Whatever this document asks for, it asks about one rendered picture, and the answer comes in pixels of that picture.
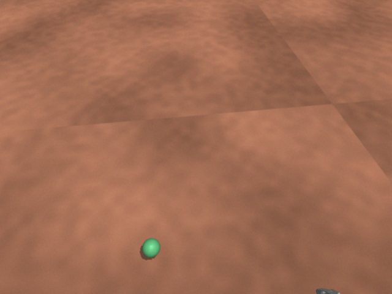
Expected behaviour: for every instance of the ball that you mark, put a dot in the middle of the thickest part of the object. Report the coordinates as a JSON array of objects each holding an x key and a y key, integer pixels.
[{"x": 151, "y": 247}]

